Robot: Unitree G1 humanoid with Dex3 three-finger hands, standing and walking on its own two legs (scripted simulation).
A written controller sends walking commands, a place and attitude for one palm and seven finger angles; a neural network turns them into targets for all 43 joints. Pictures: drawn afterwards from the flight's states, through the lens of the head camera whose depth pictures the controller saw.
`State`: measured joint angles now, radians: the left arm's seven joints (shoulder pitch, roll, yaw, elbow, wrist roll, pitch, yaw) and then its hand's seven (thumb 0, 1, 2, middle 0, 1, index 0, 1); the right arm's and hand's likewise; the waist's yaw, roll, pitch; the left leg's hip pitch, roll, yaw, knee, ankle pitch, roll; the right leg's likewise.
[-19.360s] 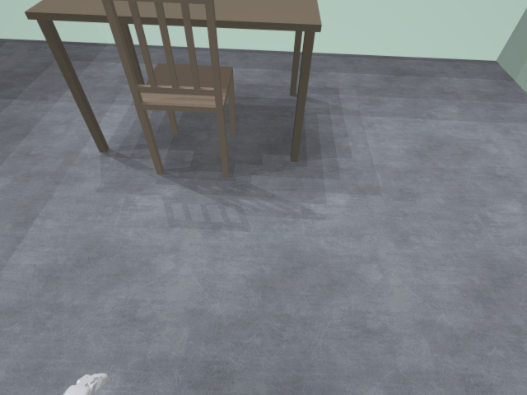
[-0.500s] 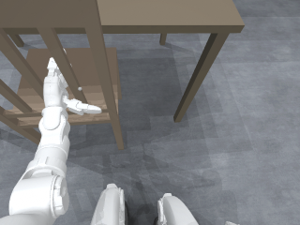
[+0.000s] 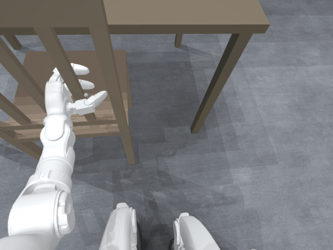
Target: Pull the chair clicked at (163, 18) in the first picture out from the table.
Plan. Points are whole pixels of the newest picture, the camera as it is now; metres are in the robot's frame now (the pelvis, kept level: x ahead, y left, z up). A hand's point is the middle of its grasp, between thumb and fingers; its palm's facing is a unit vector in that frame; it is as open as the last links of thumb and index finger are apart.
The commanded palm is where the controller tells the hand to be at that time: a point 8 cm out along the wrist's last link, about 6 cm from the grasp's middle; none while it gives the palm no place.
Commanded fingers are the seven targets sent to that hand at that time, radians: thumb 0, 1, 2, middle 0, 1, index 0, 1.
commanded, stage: hook a spindle and tug to test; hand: left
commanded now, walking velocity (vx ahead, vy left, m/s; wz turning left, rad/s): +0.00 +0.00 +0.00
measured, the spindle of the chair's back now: (31, 86) +0.49 +0.30 +0.04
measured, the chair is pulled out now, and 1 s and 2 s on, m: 0.00 0.02 0.17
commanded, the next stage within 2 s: step backward, pulling the chair out in 0.80 s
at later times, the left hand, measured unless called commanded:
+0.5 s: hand (85, 97) +0.46 +0.18 +0.03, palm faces +0.11 -0.99 -0.01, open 5.3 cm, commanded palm +0.42 +0.21 +0.03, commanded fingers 0.00 0.90 0.90 -0.50 -1.45 -0.50 -1.45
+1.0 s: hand (82, 107) +0.44 +0.18 +0.04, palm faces +0.08 -0.99 -0.14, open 5.5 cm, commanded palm +0.41 +0.22 +0.03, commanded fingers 0.00 0.90 0.90 -0.50 -1.45 -0.50 -1.45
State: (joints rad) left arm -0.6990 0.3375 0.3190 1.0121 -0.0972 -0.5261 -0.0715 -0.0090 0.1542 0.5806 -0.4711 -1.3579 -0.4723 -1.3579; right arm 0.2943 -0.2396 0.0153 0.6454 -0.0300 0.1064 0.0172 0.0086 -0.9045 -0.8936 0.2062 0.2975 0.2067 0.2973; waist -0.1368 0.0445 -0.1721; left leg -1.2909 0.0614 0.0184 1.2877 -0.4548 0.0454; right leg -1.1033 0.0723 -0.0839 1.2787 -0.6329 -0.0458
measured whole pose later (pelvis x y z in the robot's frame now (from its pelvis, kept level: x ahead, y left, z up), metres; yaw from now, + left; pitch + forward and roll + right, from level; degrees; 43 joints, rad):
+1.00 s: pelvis +0.03 +0.01 +0.04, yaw +1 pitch +20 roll -2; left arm -0.39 0.26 0.15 0.64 -0.06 -0.29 0.03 0.01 0.70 0.77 -0.44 -1.44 -0.43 -1.45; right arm 0.24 -0.22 0.01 0.57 0.03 0.13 -0.02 0.01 -0.91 -0.89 0.20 0.30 0.21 0.30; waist -0.08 0.03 -0.09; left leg -0.99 0.03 0.06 1.11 -0.46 0.07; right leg -0.82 0.05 -0.04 1.09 -0.61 -0.02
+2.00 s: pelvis -0.06 -0.01 +0.11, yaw +0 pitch +1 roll -2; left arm -0.49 0.15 0.03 1.05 -0.10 -0.26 0.09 0.01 0.70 0.76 -0.24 -1.04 -0.50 -1.45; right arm 0.19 -0.25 0.01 0.70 0.05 -0.02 -0.14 0.01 -0.90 -0.89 0.20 0.30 0.21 0.30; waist -0.04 0.06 0.16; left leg -0.52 0.05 0.07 0.58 -0.09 0.04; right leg -0.41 0.04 -0.07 0.64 -0.26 -0.03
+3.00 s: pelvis -0.16 -0.02 +0.12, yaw +1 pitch +3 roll -1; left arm -0.57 0.16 0.08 1.07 -0.07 -0.24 0.08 0.05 0.64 0.80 -0.29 -1.10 -0.50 -1.45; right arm 0.16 -0.21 0.00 0.74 0.03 -0.01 -0.09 0.01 -0.90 -0.89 0.21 0.30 0.21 0.30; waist -0.05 0.05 0.21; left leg -0.48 0.06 -0.06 0.74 -0.31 -0.04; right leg -0.37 0.03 -0.04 0.55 -0.23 -0.03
